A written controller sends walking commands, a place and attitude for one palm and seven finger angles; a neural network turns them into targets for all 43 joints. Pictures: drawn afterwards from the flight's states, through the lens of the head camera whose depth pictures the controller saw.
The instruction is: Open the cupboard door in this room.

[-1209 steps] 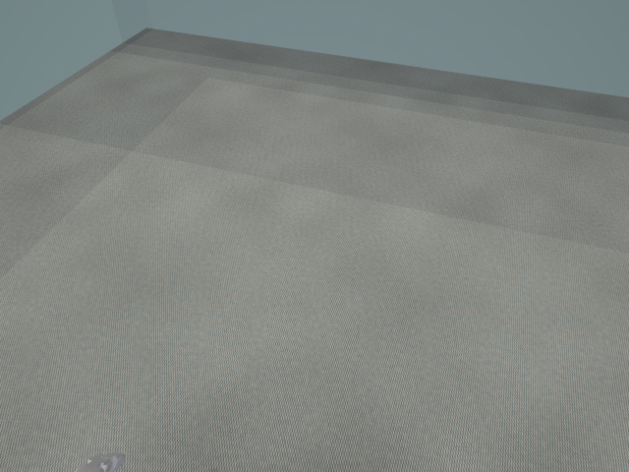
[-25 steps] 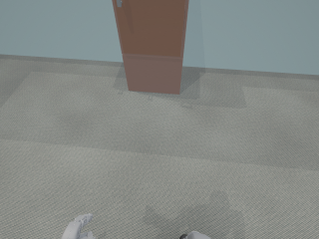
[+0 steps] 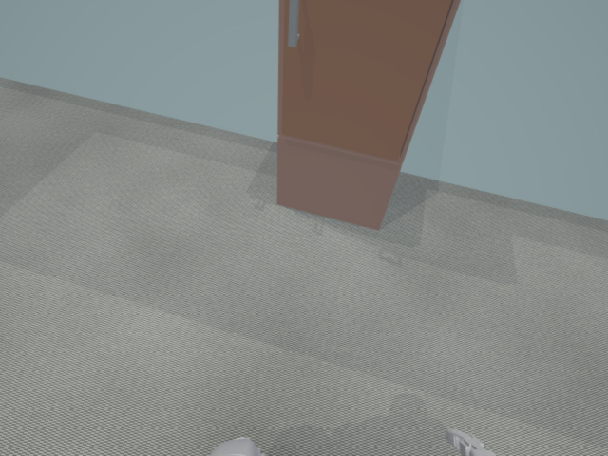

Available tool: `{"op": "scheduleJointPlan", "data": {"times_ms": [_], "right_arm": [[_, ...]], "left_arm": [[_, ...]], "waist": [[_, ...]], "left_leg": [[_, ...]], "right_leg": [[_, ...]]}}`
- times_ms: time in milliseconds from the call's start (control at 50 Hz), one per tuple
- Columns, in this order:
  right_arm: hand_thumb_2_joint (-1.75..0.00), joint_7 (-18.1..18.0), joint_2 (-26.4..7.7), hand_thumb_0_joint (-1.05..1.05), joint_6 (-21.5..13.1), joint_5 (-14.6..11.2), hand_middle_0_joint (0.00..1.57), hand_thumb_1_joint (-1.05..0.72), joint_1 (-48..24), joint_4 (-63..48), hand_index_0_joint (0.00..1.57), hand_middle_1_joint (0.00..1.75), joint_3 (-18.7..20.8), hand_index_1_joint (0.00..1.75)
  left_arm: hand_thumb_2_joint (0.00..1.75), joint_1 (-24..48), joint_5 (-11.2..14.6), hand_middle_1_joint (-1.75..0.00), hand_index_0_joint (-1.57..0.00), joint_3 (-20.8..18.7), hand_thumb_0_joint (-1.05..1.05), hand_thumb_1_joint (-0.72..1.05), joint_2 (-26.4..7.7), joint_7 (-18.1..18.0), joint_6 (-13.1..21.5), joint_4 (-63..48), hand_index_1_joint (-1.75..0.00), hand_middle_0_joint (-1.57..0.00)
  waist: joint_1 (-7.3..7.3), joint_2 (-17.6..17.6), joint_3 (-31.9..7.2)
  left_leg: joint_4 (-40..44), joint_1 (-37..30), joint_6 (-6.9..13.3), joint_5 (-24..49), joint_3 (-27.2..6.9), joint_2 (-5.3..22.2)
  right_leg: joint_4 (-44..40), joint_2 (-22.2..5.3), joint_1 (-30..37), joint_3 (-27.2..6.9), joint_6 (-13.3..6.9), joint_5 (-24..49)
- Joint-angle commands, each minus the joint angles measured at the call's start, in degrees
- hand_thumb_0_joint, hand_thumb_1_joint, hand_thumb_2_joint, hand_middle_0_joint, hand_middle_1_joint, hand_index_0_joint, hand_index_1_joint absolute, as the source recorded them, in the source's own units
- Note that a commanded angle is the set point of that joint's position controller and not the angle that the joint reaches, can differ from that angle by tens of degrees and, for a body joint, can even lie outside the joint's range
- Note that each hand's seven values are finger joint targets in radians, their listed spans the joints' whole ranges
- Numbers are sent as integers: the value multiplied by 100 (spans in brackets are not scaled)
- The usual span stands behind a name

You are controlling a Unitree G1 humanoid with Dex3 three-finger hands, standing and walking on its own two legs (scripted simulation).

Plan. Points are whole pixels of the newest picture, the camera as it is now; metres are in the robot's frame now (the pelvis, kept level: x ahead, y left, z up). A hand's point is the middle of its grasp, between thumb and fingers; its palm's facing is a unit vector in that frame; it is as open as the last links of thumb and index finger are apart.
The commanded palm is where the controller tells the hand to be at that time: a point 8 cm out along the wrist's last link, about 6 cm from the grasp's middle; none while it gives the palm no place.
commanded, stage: stand and wait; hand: left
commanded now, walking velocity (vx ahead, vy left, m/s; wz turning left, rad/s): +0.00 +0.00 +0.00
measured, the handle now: (296, 12) +1.13 +0.16 +0.08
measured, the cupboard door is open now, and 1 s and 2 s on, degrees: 0 0 0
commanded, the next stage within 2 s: look at it before walking up in 0.84 s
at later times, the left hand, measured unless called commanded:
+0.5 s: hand out of the picture +0.11 +0.16 -0.15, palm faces +0.00 -0.97 -0.23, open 7.2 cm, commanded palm none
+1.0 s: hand out of the picture +0.07 +0.10 -0.16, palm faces +0.06 -0.99 -0.13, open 7.3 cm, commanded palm none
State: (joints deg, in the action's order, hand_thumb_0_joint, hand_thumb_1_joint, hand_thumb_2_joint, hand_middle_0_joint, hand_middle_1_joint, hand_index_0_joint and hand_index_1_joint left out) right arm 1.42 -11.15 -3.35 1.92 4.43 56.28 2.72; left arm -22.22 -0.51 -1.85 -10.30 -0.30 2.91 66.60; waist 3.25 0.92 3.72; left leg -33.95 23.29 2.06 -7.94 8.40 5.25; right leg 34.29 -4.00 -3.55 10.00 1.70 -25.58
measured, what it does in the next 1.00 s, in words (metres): walks ahead: right foot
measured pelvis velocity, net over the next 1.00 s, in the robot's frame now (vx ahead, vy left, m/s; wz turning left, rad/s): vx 0.10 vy -0.04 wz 0.00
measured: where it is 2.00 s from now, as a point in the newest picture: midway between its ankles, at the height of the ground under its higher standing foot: outside the picture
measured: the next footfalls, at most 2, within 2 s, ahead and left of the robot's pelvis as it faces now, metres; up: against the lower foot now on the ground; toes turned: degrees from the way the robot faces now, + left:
right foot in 0.34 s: +0.13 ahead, -0.13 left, +0.00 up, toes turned -8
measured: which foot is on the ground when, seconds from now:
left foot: down 0.00-1.00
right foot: up 0.00-0.32, down 0.34-1.00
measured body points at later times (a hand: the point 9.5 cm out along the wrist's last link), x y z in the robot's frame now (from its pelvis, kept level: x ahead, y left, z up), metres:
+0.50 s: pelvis +0.08 -0.02 +0.02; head +0.07 -0.04 +0.47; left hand +0.11 +0.21 -0.13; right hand +0.06 -0.23 -0.15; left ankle +0.09 +0.10 -0.72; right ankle +0.09 -0.13 -0.72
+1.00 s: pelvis +0.10 -0.04 +0.02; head +0.10 -0.05 +0.47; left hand +0.06 +0.15 -0.14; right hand +0.08 -0.25 -0.14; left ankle +0.09 +0.10 -0.72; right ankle +0.09 -0.13 -0.72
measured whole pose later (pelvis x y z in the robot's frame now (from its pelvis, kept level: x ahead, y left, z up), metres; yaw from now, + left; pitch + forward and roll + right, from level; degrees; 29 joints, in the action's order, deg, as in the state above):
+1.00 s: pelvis +0.10 -0.04 +0.02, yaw +0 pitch -1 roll +0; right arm -2.1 -6.4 -0.5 0.7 16.7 67.0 0.9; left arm -19.1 -0.2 0.8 -4.5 -1.9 1.2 66.9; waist 0.3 -0.1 0.9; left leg -21.8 8.1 -2.5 -12.0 8.3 5.4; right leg 23.0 -0.5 -8.7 7.9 -2.4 -13.3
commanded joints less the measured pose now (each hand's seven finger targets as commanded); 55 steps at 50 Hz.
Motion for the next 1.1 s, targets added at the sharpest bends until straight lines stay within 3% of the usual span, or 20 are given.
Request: {"op": "scheduleJointPlan", "data": {"times_ms": [0, 20, 40, 80, 140, 220, 260, 280, 300, 320, 340, 360, 400, 440, 520, 580, 680, 880, 1080], "right_arm": [[-90, -240, -1277, 0, 44, -103, 20, -90, 1820, 337, 20, 30, 166, 30], [-90, -254, -1026, 0, 46, -91, 20, -90, 1501, 291, 20, 30, 127, 30], [-90, -257, -752, 0, 32, -84, 20, -90, 1229, 271, 20, 30, 46, 30], [-90, -267, -574, 0, 2, -109, 20, -90, 895, 253, 20, 30, -24, 30], [-90, -265, -491, 0, 28, -126, 20, -90, 785, 316, 20, 30, -23, 30], [-90, -265, -433, 0, 119, -83, 20, -90, 769, 340, 20, 30, 38, 30], [-90, -269, -427, 0, 178, -98, 20, -90, 731, 409, 20, 30, 31, 30], [-90, -262, -370, 0, 196, -114, 20, -90, 742, 427, 20, 30, 19, 30], [-90, -243, -235, 0, 210, -148, 20, -90, 831, 474, 20, 30, -14, 30], [-90, -221, -69, 0, 236, -170, 20, -90, 964, 485, 20, 30, -60, 30], [-90, -209, -24, 0, 282, -144, 20, -90, 1106, 546, 20, 30, -95, 30], [-90, -210, -36, 0, 319, -120, 20, -90, 1224, 637, 20, 30, -104, 30], [-90, -214, -32, 0, 298, -119, 20, -90, 1534, 804, 20, 30, -126, 30], [-90, -233, -21, 0, 223, -120, 20, -90, 1627, 902, 20, 30, -170, 30], [-90, -261, 26, 0, 172, -140, 20, -90, 1673, 966, 20, 30, -192, 30], [-90, -288, 68, 0, 180, -143, 20, -90, 1760, 1021, 20, 30, -190, 30], [-90, -311, 148, 0, 234, -151, 20, -90, 1803, 1069, 20, 30, -183, 30], [-90, -338, 172, 0, 266, -143, 20, -90, 1775, 1022, 20, 30, -163, 30], [-90, -346, 118, 0, 245, -139, 20, -90, 1721, 962, 20, 30, -160, 30]], "left_arm": [[90, 69, 45, -30, -20, 20, 0, 90, -346, -133, 66, -464, -30, -20], [90, 316, 10, -30, -20, 4, 0, 90, -332, -114, 44, -445, -30, -20], [90, 390, -9, -30, -20, -5, 0, 90, -300, -85, 11, -403, -30, -20], [90, 125, -7, -30, -20, 39, 0, 90, -75, -71, -112, -273, -30, -20], [90, -29, -22, -30, -20, 54, 0, 90, 61, -102, -243, -218, -30, -20], [90, 200, -58, -30, -20, 83, 0, 90, 105, -124, -286, -350, -30, -20], [90, 86, -58, -30, -20, 101, 0, 90, 51, -135, -279, -271, -30, -20], [90, -20, -66, -30, -20, 103, 0, 90, -40, -142, -255, -226, -30, -20], [90, 24, -71, -30, -20, 105, 0, 90, -251, -156, -206, -223, -30, -20], [90, 232, -64, -30, -20, 132, 0, 90, -412, -159, -171, -278, -30, -20], [90, 519, -41, -30, -20, 113, 0, 90, -552, -135, -134, -328, -30, -20], [90, 638, -13, -30, -20, 95, 0, 90, -601, -127, -109, -346, -30, -20], [90, 758, 5, -30, -20, 125, 0, 90, -503, -138, -111, -394, -30, -20], [90, 603, 36, -30, -20, 134, 0, 90, -392, -154, -93, -354, -30, -20], [90, 323, 52, -30, -20, 136, 0, 90, -315, -193, -78, -251, -30, -20], [90, 248, 51, -30, -20, 141, 0, 90, -283, -211, -67, -220, -30, -20], [90, 139, 41, -30, -20, 155, 0, 90, -179, -230, -88, -172, -30, -20], [90, -17, 15, -30, -20, 157, 0, 90, -60, -237, -80, -104, -30, -20], [90, -74, 3, -30, -20, 149, 0, 90, -35, -235, -81, -106, -30, -20]], "waist": [[-743, -1481, -1388], [-690, -1344, -915], [-539, -1027, -632], [-305, -889, -628], [-183, -856, -604], [-196, -749, -316], [-80, -669, -200], [-26, -490, -180], [-62, -116, -95], [-220, 178, 94], [-365, 671, 218], [-404, 1136, 299], [-502, 719, 250], [-402, 200, 11], [-302, -25, -224], [-313, 15, -237], [-333, -53, 37], [-383, -78, 186], [-361, -45, 182]], "left_leg": [[1109, -2922, 1034, 3740, -2123, 2230], [1241, -2342, 1001, 3408, -1852, 1987], [1330, -1909, 824, 3311, -1457, 1701], [1509, -1412, 628, 2973, -845, 1351], [1796, -979, 589, 1994, -704, 1160], [1883, -580, 590, 554, -847, 1104], [1678, -477, 453, -108, -821, 976], [1456, -428, 264, -422, -716, 774], [1238, -356, 17, -692, -612, 501], [1213, -449, -183, -1053, -460, 223], [1215, -743, -307, -1083, -327, 20], [1074, -1173, -329, -934, -301, 3], [1261, -1523, -275, -483, -380, 130], [1519, -1465, -231, -159, -460, 253], [1603, -1401, -225, 91, -447, 307], [1588, -1456, -237, 175, -422, 317], [1593, -1470, -246, -40, -396, 312], [1509, -1521, -251, -184, -382, 275], [1513, -1510, -229, -106, -408, 288]], "right_leg": [[3434, -53, -2492, -764, -59, -959], [3431, -193, -2568, -832, -29, -714], [3130, -303, -2402, -872, 4, -483], [2506, -323, -1891, -801, 72, -47], [1887, -268, -1473, -706, 111, 362], [730, -179, -1040, -580, 105, 659], [-136, -128, -669, -503, 112, 1152], [-703, -148, -448, -536, 117, 1520], [-1225, -325, -379, -879, 45, 1710], [-1548, -685, -729, -1285, -126, 1485], [-1726, -843, -1249, -1520, -311, 1139], [-2012, -875, -1712, -1613, -411, 692], [-1972, -678, -1762, -1389, -385, 726], [-1699, -468, -1247, -1160, -297, 1390], [-1580, -443, -687, -1039, -289, 2194], [-1552, -460, -601, -1010, -308, 2563], [-1693, -430, -808, -1024, -320, 2222], [-1833, -396, -1027, -1104, -329, 1849], [-1780, -381, -951, -1050, -319, 1950]]}}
